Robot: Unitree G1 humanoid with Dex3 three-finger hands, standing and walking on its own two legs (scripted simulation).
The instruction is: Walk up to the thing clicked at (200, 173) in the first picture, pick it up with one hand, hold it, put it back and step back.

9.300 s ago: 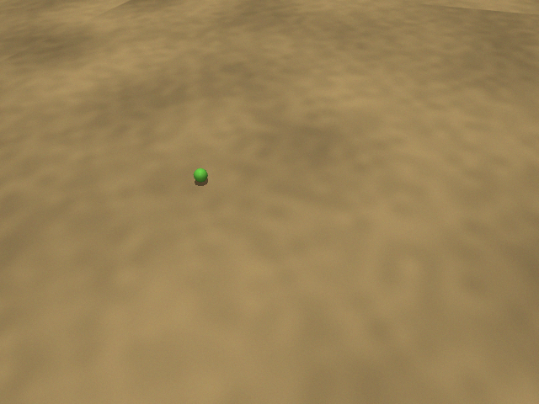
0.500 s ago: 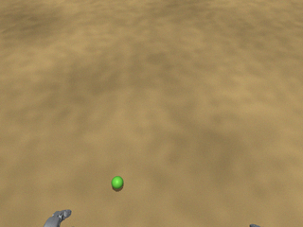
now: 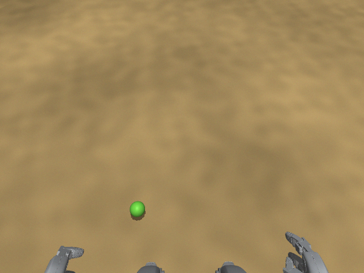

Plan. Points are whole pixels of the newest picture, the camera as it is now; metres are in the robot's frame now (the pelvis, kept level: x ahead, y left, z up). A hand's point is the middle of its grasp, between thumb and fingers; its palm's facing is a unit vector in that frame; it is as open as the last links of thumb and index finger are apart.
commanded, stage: rise first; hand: left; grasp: from above
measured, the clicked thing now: (137, 209) +0.46 +0.24 -0.67
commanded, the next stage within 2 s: none
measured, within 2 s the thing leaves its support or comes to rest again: neither
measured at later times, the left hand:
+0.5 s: hand (88, 272) +0.17 +0.28 -0.25, palm faces -0.35 -0.70 -0.62, open 14.1 cm
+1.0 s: hand (104, 232) +0.30 +0.31 -0.43, palm faces -0.49 -0.22 -0.85, open 13.9 cm
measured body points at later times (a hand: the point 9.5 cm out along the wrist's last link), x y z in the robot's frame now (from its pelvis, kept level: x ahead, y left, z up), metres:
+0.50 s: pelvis -0.03 +0.00 -0.11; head +0.11 +0.01 +0.32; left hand +0.18 +0.31 -0.21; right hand +0.16 -0.26 -0.20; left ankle -0.01 +0.13 -0.68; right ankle +0.00 -0.15 -0.68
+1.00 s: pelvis -0.10 +0.00 -0.29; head +0.13 +0.02 +0.10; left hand +0.32 +0.31 -0.38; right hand +0.01 -0.29 -0.43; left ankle -0.01 +0.13 -0.68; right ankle +0.00 -0.15 -0.68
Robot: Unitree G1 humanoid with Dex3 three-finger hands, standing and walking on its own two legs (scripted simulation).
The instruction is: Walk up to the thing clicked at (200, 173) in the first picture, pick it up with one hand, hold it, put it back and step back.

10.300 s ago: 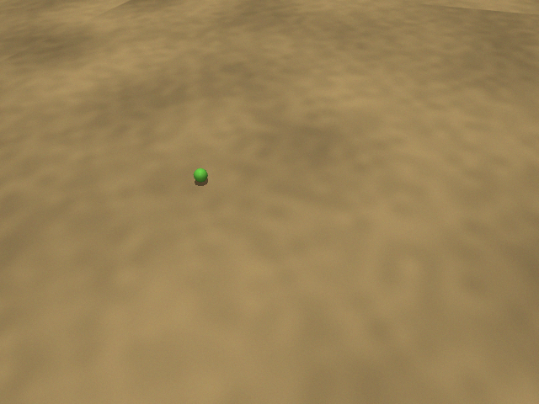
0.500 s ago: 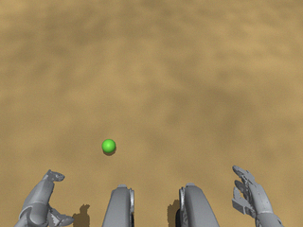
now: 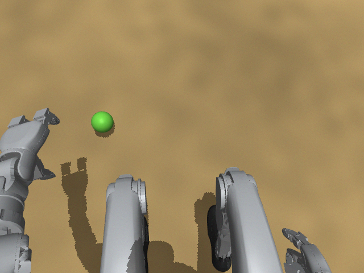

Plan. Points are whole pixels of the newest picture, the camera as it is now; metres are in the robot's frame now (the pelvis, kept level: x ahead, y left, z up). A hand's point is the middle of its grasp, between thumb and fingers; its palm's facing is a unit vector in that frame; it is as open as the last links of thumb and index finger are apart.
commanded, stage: rise first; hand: left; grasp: from above
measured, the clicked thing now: (102, 122) +0.54 +0.27 -0.38
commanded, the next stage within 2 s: none
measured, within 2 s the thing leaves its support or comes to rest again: neither
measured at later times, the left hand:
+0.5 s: hand (60, 133) +0.44 +0.33 -0.20, palm faces -0.46 -0.04 -0.89, open 14.0 cm
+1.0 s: hand (69, 129) +0.47 +0.32 -0.24, palm faces -0.46 -0.05 -0.89, open 13.9 cm
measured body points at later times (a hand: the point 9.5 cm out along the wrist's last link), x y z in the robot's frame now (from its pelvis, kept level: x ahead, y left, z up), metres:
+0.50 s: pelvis +0.00 +0.01 -0.06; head +0.23 +0.08 +0.32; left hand +0.46 +0.33 -0.15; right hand +0.05 -0.27 -0.16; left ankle +0.08 +0.13 -0.38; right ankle +0.10 -0.14 -0.38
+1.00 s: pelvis +0.00 +0.01 -0.08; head +0.26 +0.08 +0.29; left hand +0.49 +0.32 -0.19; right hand +0.05 -0.27 -0.18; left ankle +0.08 +0.13 -0.38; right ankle +0.10 -0.14 -0.38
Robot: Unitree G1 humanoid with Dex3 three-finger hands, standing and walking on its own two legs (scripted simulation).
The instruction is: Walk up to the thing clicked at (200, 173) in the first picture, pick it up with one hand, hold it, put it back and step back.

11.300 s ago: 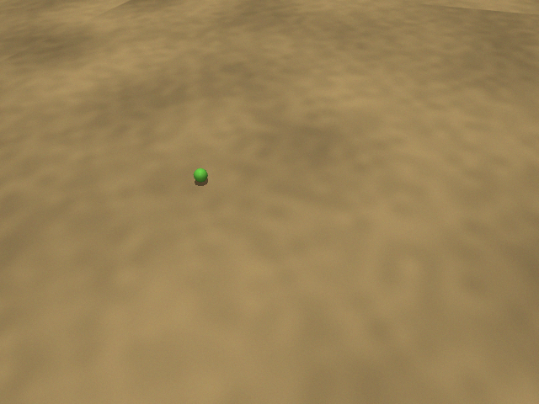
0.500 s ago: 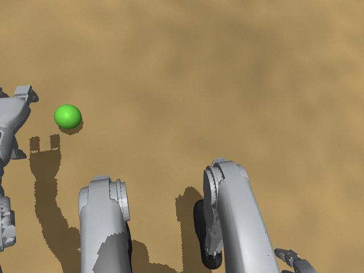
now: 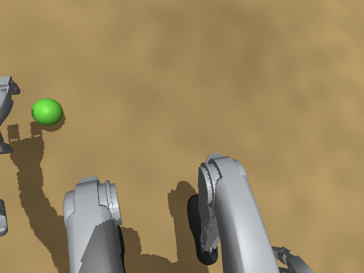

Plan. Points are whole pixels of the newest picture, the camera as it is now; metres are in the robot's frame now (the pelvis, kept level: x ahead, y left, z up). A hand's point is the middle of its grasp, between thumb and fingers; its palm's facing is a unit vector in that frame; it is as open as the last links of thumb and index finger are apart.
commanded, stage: rise first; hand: left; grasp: from above
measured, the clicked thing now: (47, 112) +0.52 +0.29 -0.30
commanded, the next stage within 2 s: approach in 1.74 s
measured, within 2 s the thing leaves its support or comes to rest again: neither
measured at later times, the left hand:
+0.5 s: hand (3, 120) +0.46 +0.34 -0.18, palm faces -0.45 -0.08 -0.89, open 14.0 cm
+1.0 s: hand (7, 118) +0.47 +0.34 -0.19, palm faces -0.45 -0.08 -0.89, open 13.8 cm
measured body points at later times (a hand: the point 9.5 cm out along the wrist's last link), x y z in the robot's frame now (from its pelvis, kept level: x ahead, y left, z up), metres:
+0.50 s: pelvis +0.00 +0.00 -0.01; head +0.25 +0.09 +0.35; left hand +0.48 +0.34 -0.13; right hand +0.05 -0.28 -0.10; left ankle +0.07 +0.13 -0.31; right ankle +0.10 -0.14 -0.31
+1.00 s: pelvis +0.00 +0.00 -0.02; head +0.25 +0.09 +0.34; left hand +0.49 +0.34 -0.14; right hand +0.04 -0.27 -0.10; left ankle +0.07 +0.13 -0.31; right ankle +0.10 -0.14 -0.31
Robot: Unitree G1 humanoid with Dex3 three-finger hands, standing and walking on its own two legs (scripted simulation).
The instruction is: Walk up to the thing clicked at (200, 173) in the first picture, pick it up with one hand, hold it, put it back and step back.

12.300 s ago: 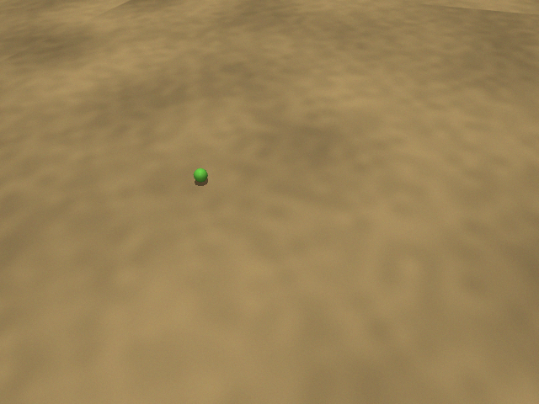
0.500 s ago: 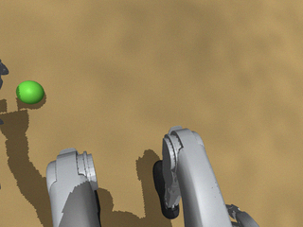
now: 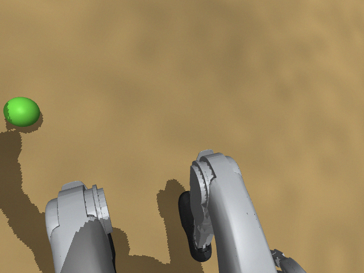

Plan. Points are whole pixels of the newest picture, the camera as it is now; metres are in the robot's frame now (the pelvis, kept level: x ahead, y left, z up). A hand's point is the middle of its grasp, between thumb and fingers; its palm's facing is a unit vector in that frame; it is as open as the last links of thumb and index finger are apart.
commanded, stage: rise first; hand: left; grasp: from above
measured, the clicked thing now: (22, 112) +0.51 +0.30 -0.29
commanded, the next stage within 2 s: approach in 0.74 s
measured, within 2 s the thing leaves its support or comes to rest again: neither
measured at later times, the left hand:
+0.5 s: hand out of the picture +0.46 +0.35 -0.16, palm faces -0.45 -0.09 -0.89, open 13.5 cm
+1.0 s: hand out of the picture +0.47 +0.34 -0.16, palm faces -0.45 -0.07 -0.89, open 13.4 cm
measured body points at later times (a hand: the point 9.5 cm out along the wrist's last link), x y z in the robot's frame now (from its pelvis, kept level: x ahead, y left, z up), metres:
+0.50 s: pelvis +0.00 +0.00 +0.01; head +0.25 +0.10 +0.37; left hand +0.48 +0.35 -0.11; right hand +0.05 -0.27 -0.08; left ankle +0.07 +0.12 -0.29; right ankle +0.11 -0.14 -0.29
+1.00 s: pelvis +0.00 +0.00 +0.01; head +0.25 +0.10 +0.37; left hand +0.49 +0.34 -0.11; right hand +0.04 -0.27 -0.08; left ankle +0.07 +0.12 -0.29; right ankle +0.11 -0.14 -0.29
